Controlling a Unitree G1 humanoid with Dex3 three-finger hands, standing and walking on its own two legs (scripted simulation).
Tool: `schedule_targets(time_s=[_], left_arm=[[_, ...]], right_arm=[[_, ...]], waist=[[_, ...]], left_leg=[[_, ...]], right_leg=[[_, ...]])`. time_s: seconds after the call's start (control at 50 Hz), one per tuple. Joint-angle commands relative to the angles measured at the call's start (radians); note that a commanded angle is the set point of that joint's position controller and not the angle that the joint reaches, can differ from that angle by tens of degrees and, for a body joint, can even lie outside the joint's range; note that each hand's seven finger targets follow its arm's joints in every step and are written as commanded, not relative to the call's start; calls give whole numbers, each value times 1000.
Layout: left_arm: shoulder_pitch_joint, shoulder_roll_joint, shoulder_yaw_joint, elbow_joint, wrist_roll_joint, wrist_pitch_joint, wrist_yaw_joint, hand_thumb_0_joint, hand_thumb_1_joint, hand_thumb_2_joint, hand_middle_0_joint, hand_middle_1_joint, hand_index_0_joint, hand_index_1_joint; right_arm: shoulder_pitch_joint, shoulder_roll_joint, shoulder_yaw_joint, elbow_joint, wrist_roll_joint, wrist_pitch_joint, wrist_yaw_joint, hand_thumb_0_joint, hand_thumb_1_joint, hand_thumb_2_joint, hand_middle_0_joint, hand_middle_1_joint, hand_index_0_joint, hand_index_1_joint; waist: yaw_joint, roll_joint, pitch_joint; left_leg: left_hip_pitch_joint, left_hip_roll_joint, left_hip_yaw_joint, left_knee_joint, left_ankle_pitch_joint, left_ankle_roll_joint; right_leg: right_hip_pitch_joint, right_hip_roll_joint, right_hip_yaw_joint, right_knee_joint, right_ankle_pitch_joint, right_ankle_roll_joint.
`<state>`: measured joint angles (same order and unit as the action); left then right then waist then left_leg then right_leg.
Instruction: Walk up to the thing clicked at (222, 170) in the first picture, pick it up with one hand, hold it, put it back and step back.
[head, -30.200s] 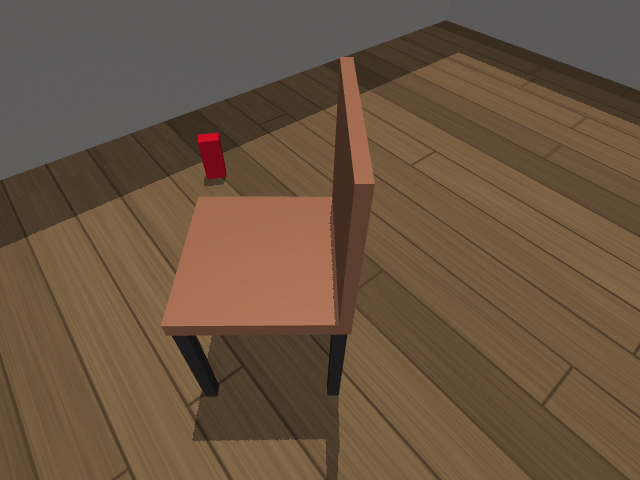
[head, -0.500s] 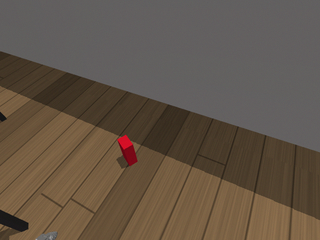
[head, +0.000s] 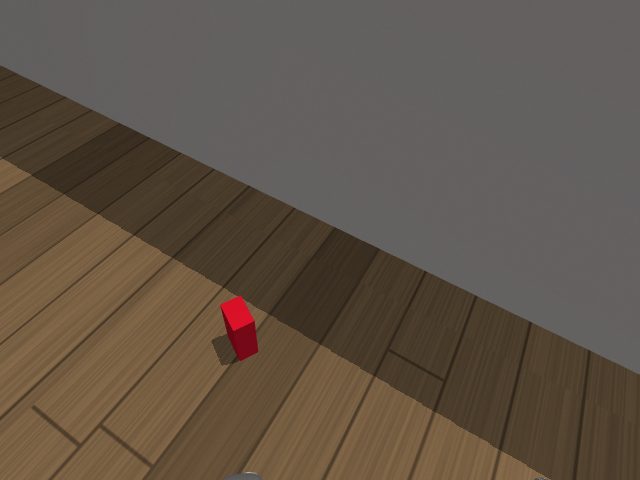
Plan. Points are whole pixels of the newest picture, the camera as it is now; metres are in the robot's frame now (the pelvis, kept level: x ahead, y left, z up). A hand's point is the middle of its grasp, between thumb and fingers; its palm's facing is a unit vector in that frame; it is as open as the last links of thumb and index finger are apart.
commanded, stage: walk up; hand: left
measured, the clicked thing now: (240, 329) +0.61 +0.23 -0.65
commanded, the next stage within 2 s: none
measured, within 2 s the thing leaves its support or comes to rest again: neither
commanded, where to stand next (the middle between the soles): +0.24 -0.01 m, yaw -1 degrees
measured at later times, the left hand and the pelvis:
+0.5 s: hand (146, 437) +0.19 +0.24 -0.11, palm faces -0.04 -0.90 -0.44, open 7.4 cm; pelvis +0.11 -0.04 +0.00, yaw -1 degrees
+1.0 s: hand (151, 427) +0.21 +0.25 -0.16, palm faces +0.00 -0.95 -0.30, open 7.4 cm; pelvis +0.15 +0.00 +0.01, yaw +0 degrees
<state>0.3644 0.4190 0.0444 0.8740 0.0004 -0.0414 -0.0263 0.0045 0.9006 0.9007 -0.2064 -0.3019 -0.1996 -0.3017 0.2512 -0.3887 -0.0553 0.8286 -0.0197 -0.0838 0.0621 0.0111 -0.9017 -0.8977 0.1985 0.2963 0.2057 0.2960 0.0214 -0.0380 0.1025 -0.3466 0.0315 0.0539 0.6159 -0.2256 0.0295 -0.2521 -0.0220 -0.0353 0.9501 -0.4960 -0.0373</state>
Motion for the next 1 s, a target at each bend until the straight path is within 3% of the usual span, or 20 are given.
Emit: schedule_targets(time_s=[0.0,0.02,0.06,0.18,0.3,0.32,0.34,0.36,0.38,0.4,0.46,0.58,0.66,0.7,0.74,0.76,0.78,0.84,0.92,0.98], left_arm=[[23,214,52,-76,-7,-30,14,0,900,900,-200,-300,-200,-300],[43,205,51,-64,-9,-24,7,0,900,900,-200,-300,-200,-300],[63,184,52,-52,-10,-14,-2,0,900,900,-200,-300,-200,-300],[-46,170,54,-82,5,-25,-19,0,900,900,-200,-300,-200,-300],[37,154,58,-12,11,-50,11,0,900,900,-200,-300,-200,-300],[64,188,68,0,16,-58,20,0,900,900,-200,-300,-200,-300],[92,254,88,-7,23,-64,29,0,900,900,-200,-300,-200,-300],[70,304,93,-42,18,-69,31,0,900,900,-200,-300,-200,-300],[17,328,95,-52,7,-58,29,0,900,900,-200,-300,-200,-300],[-3,321,94,-62,6,-52,30,0,900,900,-200,-300,-200,-300],[-54,255,68,-62,3,-50,35,0,900,900,-200,-300,-200,-300],[-105,216,53,-74,21,-38,35,0,900,900,-200,-300,-200,-300],[-168,226,47,-69,9,-9,32,0,900,900,-200,-300,-200,-300],[-176,169,23,-58,-3,7,31,0,900,900,-200,-300,-200,-300],[-143,104,1,-43,-21,19,29,0,900,900,-200,-300,-200,-300],[-130,164,20,1,-20,28,37,0,900,900,-200,-300,-200,-300],[-117,174,23,33,-13,25,35,0,900,900,-200,-300,-200,-300],[-123,169,21,82,-7,12,29,0,900,900,-200,-300,-200,-300],[-186,167,7,116,0,12,28,0,900,900,-200,-300,-200,-300],[-205,164,3,146,-3,6,22,0,900,900,-200,-300,-200,-300]], right_arm=[[121,-266,-75,-57,26,-10,-44,0,-900,-900,200,300,200,300],[109,-255,-69,-56,29,-15,-46,0,-900,-900,200,300,200,300],[84,-253,-67,-63,27,-19,-44,0,-900,-900,200,300,200,300],[78,-280,-75,-90,11,-7,-35,0,-900,-900,200,300,200,300],[6,-231,-52,-112,21,28,-37,0,-900,-900,200,300,200,300],[29,-182,-34,-110,26,31,-37,0,-900,-900,200,300,200,300],[76,-130,-16,-113,31,32,-39,0,-900,-900,200,300,200,300],[153,-110,-7,-101,25,44,-38,0,-900,-900,200,300,200,300],[135,-223,-41,-75,16,59,-50,0,-900,-900,200,300,200,300],[117,-249,-51,-59,11,62,-57,0,-900,-900,200,300,200,300],[115,-229,-51,-11,22,67,-47,0,-900,-900,200,300,200,300],[91,-170,-32,33,9,71,-41,0,-900,-900,200,300,200,300],[77,-166,-33,73,8,58,-53,0,-900,-900,200,300,200,300],[79,-196,-42,93,-1,47,-63,0,-900,-900,200,300,200,300],[-31,-276,-40,60,-6,33,-69,0,-900,-900,200,300,200,300],[-80,-310,-43,61,5,37,-64,0,-900,-900,200,300,200,300],[-133,-287,-35,65,8,43,-63,0,-900,-900,200,300,200,300],[-148,-212,-2,85,12,48,-60,0,-900,-900,200,300,200,300],[-155,-214,3,117,14,56,-54,0,-900,-900,200,300,200,300],[-180,-207,5,135,14,58,-56,0,-900,-900,200,300,200,300]], waist=[[-49,133,-76],[-31,150,-53],[-18,179,-49],[-54,223,-5],[25,111,-70],[40,20,-118],[52,-176,-168],[13,-238,-167],[21,-145,-118],[22,-144,-87],[-8,-121,-63],[-11,-155,-93],[-30,-131,-115],[-45,-34,-115],[11,195,-97],[2,216,-78],[26,203,-53],[27,211,-59],[1,204,-72],[1,151,-47]], left_leg=[[308,274,-336,-284,277,181],[246,244,-259,-293,322,148],[179,214,-189,-304,296,164],[153,213,-151,-344,78,215],[13,159,-84,-74,168,139],[-16,111,-48,55,112,101],[-79,31,8,266,-51,60],[-195,-53,-34,398,-323,14],[-201,-24,-70,472,-374,15],[-219,1,-87,493,-379,13],[-196,28,-127,437,-223,3],[-38,15,-55,166,-152,-36],[142,-8,-7,-19,-1,-25],[223,11,-68,-113,48,-6],[101,255,-440,-325,-87,79],[-48,288,-446,-334,-192,156],[-129,258,-391,-320,-238,150],[-68,132,-229,-255,-151,36],[-42,133,-242,-310,-325,28],[-8,115,-223,-297,-292,17]], right_leg=[[-330,-35,146,185,68,-13],[-282,-48,140,144,102,-6],[-239,-44,87,120,157,8],[-233,-77,15,-175,231,43],[100,7,-30,-419,418,27],[199,-8,3,-464,422,11],[255,-146,203,-562,363,-30],[268,-367,562,-657,270,-106],[182,-406,607,-665,156,-212],[140,-401,613,-672,106,-242],[77,-255,332,-664,160,-146],[-13,-195,131,-594,393,-151],[-119,-212,124,-478,350,-134],[-206,-180,114,-403,280,-74],[-176,-13,19,-273,79,12],[-48,-18,40,-217,-14,10],[42,-32,42,-240,20,5],[65,-43,54,-431,227,2],[61,-50,75,-488,154,5],[30,-62,97,-540,145,4]])
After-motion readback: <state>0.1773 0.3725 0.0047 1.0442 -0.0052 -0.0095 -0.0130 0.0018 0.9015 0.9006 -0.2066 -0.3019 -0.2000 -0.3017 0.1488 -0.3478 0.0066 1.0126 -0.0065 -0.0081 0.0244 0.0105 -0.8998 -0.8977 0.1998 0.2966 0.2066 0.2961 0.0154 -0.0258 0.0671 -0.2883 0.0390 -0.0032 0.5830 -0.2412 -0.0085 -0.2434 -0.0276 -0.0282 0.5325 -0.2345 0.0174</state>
